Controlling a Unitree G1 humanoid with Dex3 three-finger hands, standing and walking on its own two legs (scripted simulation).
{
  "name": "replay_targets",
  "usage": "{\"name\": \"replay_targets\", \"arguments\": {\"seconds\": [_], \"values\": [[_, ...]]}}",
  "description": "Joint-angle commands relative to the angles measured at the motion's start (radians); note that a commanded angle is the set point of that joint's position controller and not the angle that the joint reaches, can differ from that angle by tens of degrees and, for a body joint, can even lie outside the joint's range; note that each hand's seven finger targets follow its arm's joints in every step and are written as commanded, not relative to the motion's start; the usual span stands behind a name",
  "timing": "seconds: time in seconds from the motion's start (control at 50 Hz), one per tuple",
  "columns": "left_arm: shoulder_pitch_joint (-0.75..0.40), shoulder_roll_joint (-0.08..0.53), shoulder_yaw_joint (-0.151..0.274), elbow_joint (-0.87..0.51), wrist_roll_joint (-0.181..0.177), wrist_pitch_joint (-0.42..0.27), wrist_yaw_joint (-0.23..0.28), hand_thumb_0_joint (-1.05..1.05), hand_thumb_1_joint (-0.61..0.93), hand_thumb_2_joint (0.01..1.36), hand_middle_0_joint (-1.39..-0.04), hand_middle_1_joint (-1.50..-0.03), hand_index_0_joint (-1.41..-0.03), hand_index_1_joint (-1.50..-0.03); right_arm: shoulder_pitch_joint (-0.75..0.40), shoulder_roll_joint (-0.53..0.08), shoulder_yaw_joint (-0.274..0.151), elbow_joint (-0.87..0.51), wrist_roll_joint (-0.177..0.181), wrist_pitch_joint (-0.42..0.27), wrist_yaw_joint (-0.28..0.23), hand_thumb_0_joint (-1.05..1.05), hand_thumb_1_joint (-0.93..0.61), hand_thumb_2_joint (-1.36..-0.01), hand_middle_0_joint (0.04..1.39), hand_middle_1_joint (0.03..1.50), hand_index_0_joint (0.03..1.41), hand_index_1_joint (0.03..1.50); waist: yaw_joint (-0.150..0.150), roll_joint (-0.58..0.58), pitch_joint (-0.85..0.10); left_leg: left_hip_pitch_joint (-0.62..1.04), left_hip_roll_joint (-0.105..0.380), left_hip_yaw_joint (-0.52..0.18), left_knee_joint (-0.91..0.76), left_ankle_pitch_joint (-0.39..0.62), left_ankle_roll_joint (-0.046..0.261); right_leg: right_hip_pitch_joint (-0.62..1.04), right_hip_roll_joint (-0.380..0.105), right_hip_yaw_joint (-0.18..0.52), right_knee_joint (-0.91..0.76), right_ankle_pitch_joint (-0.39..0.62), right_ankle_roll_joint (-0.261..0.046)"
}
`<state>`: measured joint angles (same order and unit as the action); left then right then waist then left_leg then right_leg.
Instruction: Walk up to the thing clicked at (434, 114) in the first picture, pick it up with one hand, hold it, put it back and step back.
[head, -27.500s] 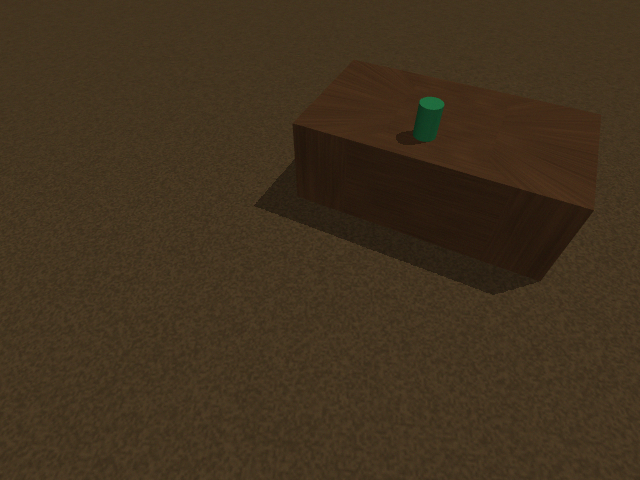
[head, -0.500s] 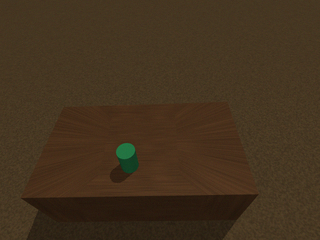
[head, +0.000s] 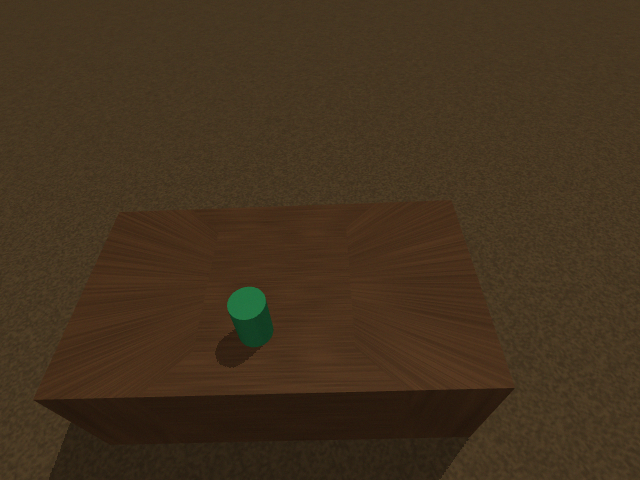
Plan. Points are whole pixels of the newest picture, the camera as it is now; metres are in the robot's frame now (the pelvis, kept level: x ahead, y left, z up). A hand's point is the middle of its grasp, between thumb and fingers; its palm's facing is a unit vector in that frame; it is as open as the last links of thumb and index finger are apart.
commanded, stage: home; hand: left
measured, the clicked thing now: (251, 317) +0.52 +0.19 -0.33
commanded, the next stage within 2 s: stand in 0.02 s
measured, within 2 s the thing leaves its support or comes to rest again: neither
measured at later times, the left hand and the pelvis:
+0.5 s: hand out of the picture +0.08 +0.25 -0.15, palm faces -0.02 -0.93 -0.36, open 11.0 cm; pelvis +0.00 +0.00 +0.00, yaw +0 degrees
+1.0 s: hand out of the picture +0.08 +0.25 -0.15, palm faces -0.02 -0.94 -0.35, open 7.4 cm; pelvis +0.01 +0.00 +0.00, yaw +0 degrees
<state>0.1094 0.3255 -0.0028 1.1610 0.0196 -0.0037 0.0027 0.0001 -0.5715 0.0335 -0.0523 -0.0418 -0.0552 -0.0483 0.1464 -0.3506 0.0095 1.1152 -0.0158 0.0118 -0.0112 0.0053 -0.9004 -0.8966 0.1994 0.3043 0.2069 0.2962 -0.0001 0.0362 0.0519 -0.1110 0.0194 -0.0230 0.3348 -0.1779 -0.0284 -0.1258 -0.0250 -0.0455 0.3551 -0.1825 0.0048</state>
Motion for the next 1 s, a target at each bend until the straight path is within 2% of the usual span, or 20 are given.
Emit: {"name": "replay_targets", "arguments": {"seconds": [0.0,0.06,0.1,0.14,0.16,0.2,0.22,0.32,0.36,0.44,0.46,0.48,0.54,0.58,0.7,0.72,0.9,0.92,0.98], "values": [[-0.043,0.221,0.041,-0.054,-0.005,-0.02,0.021,0.0,-0.583,0.034,-0.047,-0.046,-0.048,-0.046,-0.049,-0.201,-0.033,-0.058,0.001,-0.03,-0.014,0.0,-0.898,-0.902,0.201,0.301,0.201,0.301,0.009,-0.03,-0.11,0.002,0.104,-0.076,-0.042,0.203,0.034,0.074,-0.113,0.092,-0.048,0.216,-0.015],[-0.042,0.224,0.04,-0.049,-0.008,-0.019,0.021,0.0,-0.577,0.038,-0.048,-0.048,-0.048,-0.047,-0.047,-0.197,-0.033,-0.051,0.002,-0.029,-0.014,0.0,-0.898,-0.902,0.201,0.301,0.201,0.301,0.005,-0.042,-0.102,0.021,0.103,-0.073,-0.043,0.208,0.031,0.062,-0.112,0.089,-0.052,0.218,-0.014],[-0.052,0.224,0.04,-0.049,-0.007,-0.018,0.02,0.0,-0.58,0.036,-0.048,-0.047,-0.048,-0.047,-0.04,-0.197,-0.031,-0.043,0.001,-0.027,-0.013,0.0,-0.898,-0.902,0.201,0.301,0.201,0.301,0.004,-0.038,-0.065,-0.012,0.1,-0.075,-0.065,0.142,0.025,0.049,-0.107,0.091,-0.069,0.143,-0.011],[-0.051,0.221,0.039,-0.049,-0.006,-0.018,0.02,0.0,-0.42,0.196,-0.2,-0.207,-0.2,-0.207,-0.055,-0.202,-0.034,-0.044,0.001,-0.025,-0.012,0.0,-0.9,-0.9,0.2,0.3,0.2,0.3,0.007,-0.041,-0.058,-0.01,0.1,-0.076,-0.062,0.113,0.027,0.036,-0.109,0.095,-0.081,0.105,-0.012],[-0.053,0.224,0.04,-0.051,-0.004,-0.018,0.02,0.0,-0.34,0.276,-0.2,-0.287,-0.2,-0.287,-0.058,-0.204,-0.036,-0.048,-0.001,-0.025,-0.012,0.0,-0.9,-0.9,0.2,0.3,0.2,0.3,0.005,-0.039,-0.063,-0.006,0.101,-0.073,-0.059,0.12,0.028,0.036,-0.11,0.094,-0.081,0.122,-0.014],[-0.057,0.228,0.042,-0.052,-0.005,-0.019,0.02,0.0,-0.18,0.436,-0.2,-0.3,-0.2,-0.3,-0.049,-0.199,-0.033,-0.046,0.001,-0.025,-0.011,0.0,-0.9,-0.9,0.2,0.3,0.2,0.3,0.003,-0.043,-0.061,-0.021,0.1,-0.073,-0.066,0.124,0.028,0.056,-0.11,0.093,-0.077,0.13,-0.013],[-0.057,0.228,0.043,-0.055,-0.004,-0.02,0.02,0.0,-0.1,0.516,-0.2,-0.3,-0.2,-0.3,-0.051,-0.202,-0.034,-0.047,-0.001,-0.028,-0.012,0.0,-0.9,-0.9,0.2,0.3,0.2,0.3,0.004,-0.035,-0.075,-0.015,0.104,-0.072,-0.063,0.154,0.03,0.065,-0.112,0.096,-0.072,0.165,-0.014],[-0.058,0.227,0.046,-0.05,-0.004,-0.018,0.017,0.0,0.3,0.9,-0.2,-0.3,-0.2,-0.3,-0.058,-0.202,-0.035,-0.048,0.0,-0.027,-0.01,0.0,-0.9,-0.9,0.2,0.3,0.2,0.3,0.005,-0.035,-0.044,-0.036,0.099,-0.077,-0.081,0.086,0.029,0.046,-0.106,0.091,-0.083,0.087,-0.012],[-0.057,0.226,0.047,-0.051,-0.005,-0.018,0.015,0.0,0.46,0.9,-0.2,-0.3,-0.2,-0.3,-0.058,-0.203,-0.036,-0.046,0.0,-0.029,-0.008,0.0,-0.9,-0.9,0.2,0.3,0.2,0.3,0.005,-0.032,-0.043,-0.031,0.1,-0.078,-0.084,0.074,0.028,0.039,-0.105,0.091,-0.083,0.065,-0.014],[-0.054,0.227,0.049,-0.052,-0.006,-0.019,0.013,0.0,0.78,0.9,-0.2,-0.3,-0.2,-0.3,-0.065,-0.206,-0.038,-0.048,0.0,-0.03,-0.008,0.0,-0.9,-0.9,0.2,0.3,0.2,0.3,0.006,-0.024,-0.063,-0.022,0.099,-0.075,-0.076,0.088,0.031,0.051,-0.111,0.096,-0.084,0.1,-0.018],[-0.055,0.23,0.048,-0.054,-0.006,-0.021,0.014,0.0,0.86,0.9,-0.2,-0.3,-0.2,-0.3,-0.06,-0.196,-0.036,-0.049,0.0,-0.03,-0.006,0.0,-0.9,-0.9,0.2,0.3,0.2,0.3,0.006,-0.032,-0.06,-0.024,0.097,-0.079,-0.082,0.085,0.028,0.049,-0.109,0.094,-0.087,0.074,-0.017],[-0.06,0.233,0.05,-0.057,-0.005,-0.022,0.013,0.0,0.899,0.9,-0.2,-0.3,-0.2,-0.3,-0.059,-0.202,-0.036,-0.05,0.0,-0.03,-0.007,0.0,-0.9,-0.9,0.2,0.3,0.2,0.3,0.002,-0.037,-0.062,-0.03,0.1,-0.075,-0.078,0.088,0.031,0.053,-0.11,0.096,-0.086,0.087,-0.018],[-0.059,0.231,0.05,-0.056,-0.005,-0.019,0.013,0.0,0.899,0.9,-0.2,-0.3,-0.2,-0.3,-0.068,-0.199,-0.038,-0.05,0.0,-0.03,-0.007,0.0,-0.9,-0.9,0.2,0.3,0.2,0.3,0.003,-0.038,-0.066,-0.012,0.1,-0.077,-0.073,0.086,0.029,0.038,-0.111,0.096,-0.084,0.082,-0.02],[-0.059,0.229,0.049,-0.059,-0.006,-0.02,0.012,0.0,0.899,0.9,-0.2,-0.3,-0.2,-0.3,-0.058,-0.205,-0.037,-0.048,-0.001,-0.031,-0.007,0.0,-0.9,-0.9,0.2,0.3,0.2,0.3,0.002,-0.027,-0.073,-0.021,0.103,-0.075,-0.071,0.105,0.032,0.057,-0.113,0.097,-0.078,0.117,-0.023],[-0.043,0.226,0.047,-0.055,-0.007,-0.024,0.011,0.0,0.899,0.9,-0.2,-0.3,-0.2,-0.3,-0.057,-0.198,-0.036,-0.045,0.002,-0.029,-0.004,0.0,-0.9,-0.9,0.2,0.3,0.2,0.3,0.004,-0.05,-0.062,-0.003,0.1,-0.078,-0.067,0.086,0.032,0.031,-0.111,0.099,-0.092,0.082,-0.019],[-0.052,0.235,0.05,-0.059,-0.006,-0.024,0.013,0.0,0.899,0.9,-0.2,-0.3,-0.2,-0.3,-0.053,-0.2,-0.037,-0.048,0.001,-0.029,-0.004,0.0,-0.9,-0.9,0.2,0.3,0.2,0.3,-0.003,-0.053,-0.072,-0.003,0.103,-0.075,-0.062,0.105,0.034,0.041,-0.114,0.1,-0.088,0.109,-0.02],[-0.042,0.23,0.048,-0.066,-0.009,-0.023,0.012,0.0,0.899,0.9,-0.2,-0.3,-0.2,-0.3,-0.052,-0.207,-0.035,-0.048,0.002,-0.032,-0.007,0.0,-0.9,-0.9,0.2,0.3,0.2,0.3,0.001,-0.03,-0.088,0.0,0.108,-0.07,-0.058,0.172,0.033,0.074,-0.115,0.097,-0.067,0.197,-0.02],[-0.036,0.231,0.048,-0.063,-0.01,-0.025,0.012,0.0,0.899,0.9,-0.2,-0.3,-0.2,-0.3,-0.061,-0.202,-0.034,-0.046,0.002,-0.032,-0.005,0.0,-0.9,-0.9,0.2,0.3,0.2,0.3,0.007,-0.036,-0.086,0.012,0.107,-0.072,-0.057,0.169,0.031,0.063,-0.113,0.094,-0.07,0.187,-0.019],[-0.048,0.235,0.049,-0.066,-0.009,-0.025,0.012,0.0,0.899,0.9,-0.2,-0.3,-0.2,-0.3,-0.051,-0.198,-0.033,-0.046,0.002,-0.03,-0.005,0.0,-0.9,-0.9,0.2,0.3,0.2,0.3,-0.001,-0.051,-0.067,-0.002,0.105,-0.071,-0.064,0.135,0.029,0.05,-0.113,0.097,-0.08,0.152,-0.017]]}}
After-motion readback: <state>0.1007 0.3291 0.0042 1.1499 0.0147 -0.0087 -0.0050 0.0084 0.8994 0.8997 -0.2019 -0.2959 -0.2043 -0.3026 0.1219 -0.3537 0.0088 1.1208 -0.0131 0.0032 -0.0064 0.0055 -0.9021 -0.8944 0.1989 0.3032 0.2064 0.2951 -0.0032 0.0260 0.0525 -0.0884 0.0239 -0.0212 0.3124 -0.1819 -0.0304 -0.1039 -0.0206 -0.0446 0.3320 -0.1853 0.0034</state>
